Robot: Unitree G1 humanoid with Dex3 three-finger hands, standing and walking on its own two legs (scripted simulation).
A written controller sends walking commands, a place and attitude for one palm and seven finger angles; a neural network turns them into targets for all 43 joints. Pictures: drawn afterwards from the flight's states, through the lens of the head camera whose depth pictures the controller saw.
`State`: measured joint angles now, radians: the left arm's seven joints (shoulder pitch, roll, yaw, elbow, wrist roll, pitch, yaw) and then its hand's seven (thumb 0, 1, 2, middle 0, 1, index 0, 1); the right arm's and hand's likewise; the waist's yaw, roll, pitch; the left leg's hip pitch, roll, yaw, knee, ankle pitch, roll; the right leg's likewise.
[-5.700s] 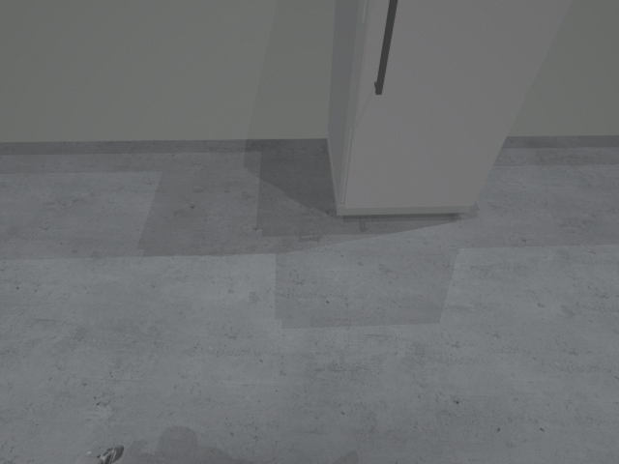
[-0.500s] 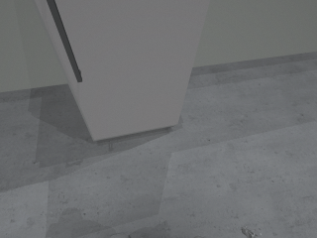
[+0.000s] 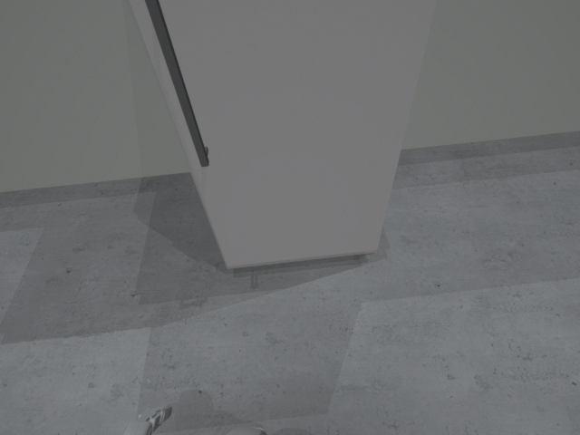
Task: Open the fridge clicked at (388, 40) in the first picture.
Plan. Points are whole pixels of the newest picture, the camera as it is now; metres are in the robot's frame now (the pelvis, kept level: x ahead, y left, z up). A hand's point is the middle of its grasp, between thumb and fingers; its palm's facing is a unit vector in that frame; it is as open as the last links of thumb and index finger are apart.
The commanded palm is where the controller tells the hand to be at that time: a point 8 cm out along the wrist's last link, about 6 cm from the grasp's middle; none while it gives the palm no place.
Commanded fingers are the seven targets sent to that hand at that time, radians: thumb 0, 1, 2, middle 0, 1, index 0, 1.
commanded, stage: take the last steps up to it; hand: left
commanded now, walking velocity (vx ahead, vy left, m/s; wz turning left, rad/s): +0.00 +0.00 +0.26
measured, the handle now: (182, 87) +0.75 +0.25 +0.09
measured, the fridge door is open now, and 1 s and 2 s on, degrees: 0 0 0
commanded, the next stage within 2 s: come to a stop and stand still in 1.12 s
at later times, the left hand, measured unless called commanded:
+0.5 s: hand out of the picture -0.02 +0.25 -0.17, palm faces +0.15 -0.97 -0.18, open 7.3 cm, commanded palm none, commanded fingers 0.00 0.90 0.90 -0.20 -0.30 -0.20 -0.30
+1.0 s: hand (178, 382) +0.23 +0.21 -0.16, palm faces +0.14 -0.97 -0.22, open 7.1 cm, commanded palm none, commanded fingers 0.00 0.90 0.90 -0.20 -0.30 -0.20 -0.30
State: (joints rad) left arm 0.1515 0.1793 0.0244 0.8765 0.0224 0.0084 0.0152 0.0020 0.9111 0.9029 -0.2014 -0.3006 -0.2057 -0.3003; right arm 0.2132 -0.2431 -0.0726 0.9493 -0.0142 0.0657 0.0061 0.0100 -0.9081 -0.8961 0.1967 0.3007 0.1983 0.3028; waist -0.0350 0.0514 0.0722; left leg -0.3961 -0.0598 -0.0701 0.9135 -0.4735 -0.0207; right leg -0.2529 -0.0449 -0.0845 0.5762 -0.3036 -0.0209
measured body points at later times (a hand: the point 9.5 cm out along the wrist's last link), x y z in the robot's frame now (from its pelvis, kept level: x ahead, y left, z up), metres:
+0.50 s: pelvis +0.02 +0.05 +0.01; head +0.03 +0.08 +0.46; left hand -0.03 +0.30 -0.15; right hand +0.07 -0.17 -0.13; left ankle -0.04 +0.15 -0.73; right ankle +0.04 -0.08 -0.66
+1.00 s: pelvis +0.19 +0.02 +0.01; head +0.21 +0.02 +0.46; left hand +0.22 +0.26 -0.14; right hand +0.21 -0.21 -0.15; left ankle +0.17 +0.16 -0.67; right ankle +0.21 -0.07 -0.73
